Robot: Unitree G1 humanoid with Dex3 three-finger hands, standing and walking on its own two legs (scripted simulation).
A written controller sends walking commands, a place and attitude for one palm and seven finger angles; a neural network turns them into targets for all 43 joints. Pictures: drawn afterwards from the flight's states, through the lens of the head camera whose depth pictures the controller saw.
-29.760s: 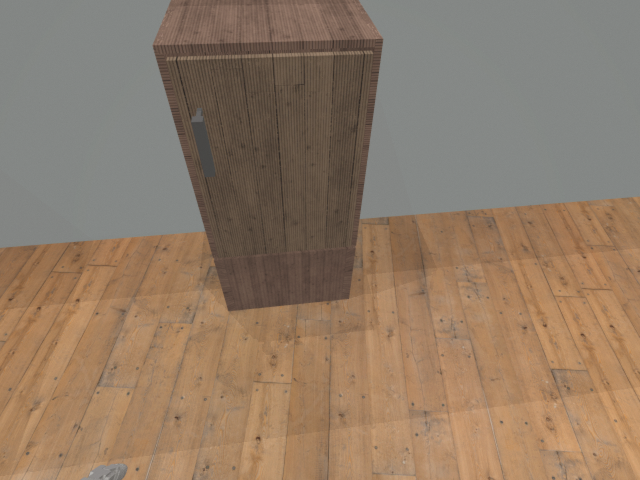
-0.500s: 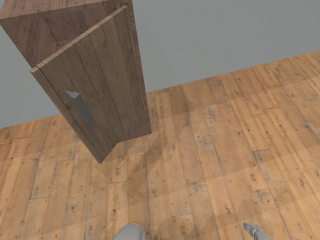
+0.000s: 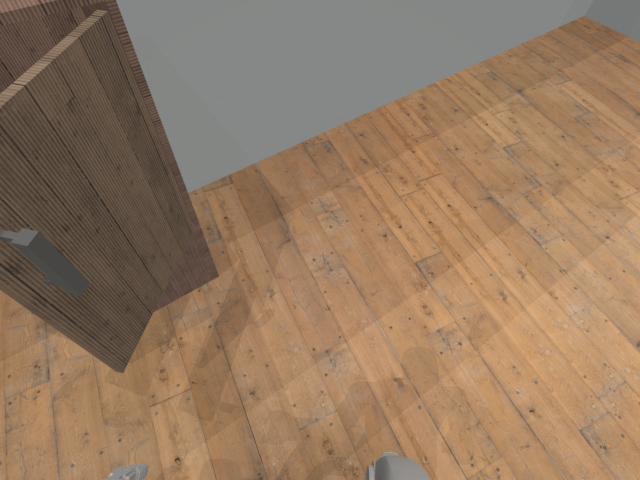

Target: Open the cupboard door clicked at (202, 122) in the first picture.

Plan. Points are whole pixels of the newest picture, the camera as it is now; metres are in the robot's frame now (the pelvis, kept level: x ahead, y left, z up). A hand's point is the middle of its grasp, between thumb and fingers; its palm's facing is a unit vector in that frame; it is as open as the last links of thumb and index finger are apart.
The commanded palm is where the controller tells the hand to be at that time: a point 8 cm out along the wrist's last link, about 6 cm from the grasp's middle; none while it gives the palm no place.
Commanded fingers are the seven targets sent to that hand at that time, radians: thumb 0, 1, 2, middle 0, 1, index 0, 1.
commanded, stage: walk to a spot facing it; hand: left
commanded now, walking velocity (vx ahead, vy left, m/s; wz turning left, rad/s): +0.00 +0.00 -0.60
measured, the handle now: (40, 262) +0.36 +0.43 -0.02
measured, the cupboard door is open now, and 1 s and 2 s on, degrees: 42 42 42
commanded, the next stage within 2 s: turn to face it in 1.80 s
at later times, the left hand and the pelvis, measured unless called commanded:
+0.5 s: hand (231, 445) +0.17 +0.14 -0.18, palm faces -0.28 -0.94 -0.19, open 7.4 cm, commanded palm none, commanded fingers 0.00 0.90 0.90 -0.20 -0.30 -0.20 -0.30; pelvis +0.03 -0.02 -0.01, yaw -18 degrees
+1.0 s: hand (345, 366) +0.30 -0.02 -0.16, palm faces -0.55 -0.80 -0.23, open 7.3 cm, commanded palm none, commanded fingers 0.00 0.90 0.90 -0.20 -0.30 -0.20 -0.30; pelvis +0.13 -0.14 +0.00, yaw -35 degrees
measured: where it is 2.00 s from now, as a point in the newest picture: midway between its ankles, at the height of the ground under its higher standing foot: (474, 380)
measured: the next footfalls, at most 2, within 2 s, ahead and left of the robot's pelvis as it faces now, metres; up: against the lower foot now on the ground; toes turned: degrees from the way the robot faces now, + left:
right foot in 0.10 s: +0.04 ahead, -0.14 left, +0.00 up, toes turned -7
left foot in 0.44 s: +0.11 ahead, +0.09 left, +0.00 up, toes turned -14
